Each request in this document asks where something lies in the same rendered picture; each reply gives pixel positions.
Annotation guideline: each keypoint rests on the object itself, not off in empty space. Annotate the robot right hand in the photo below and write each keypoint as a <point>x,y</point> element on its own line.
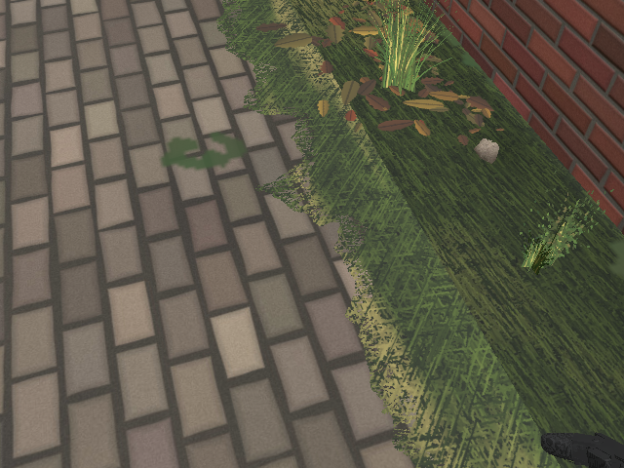
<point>599,451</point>

